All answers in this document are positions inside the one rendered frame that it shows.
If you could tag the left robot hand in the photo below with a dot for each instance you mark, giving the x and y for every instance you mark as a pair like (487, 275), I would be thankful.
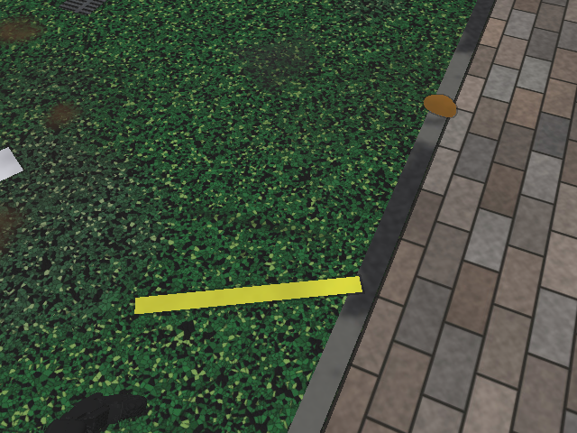
(96, 411)

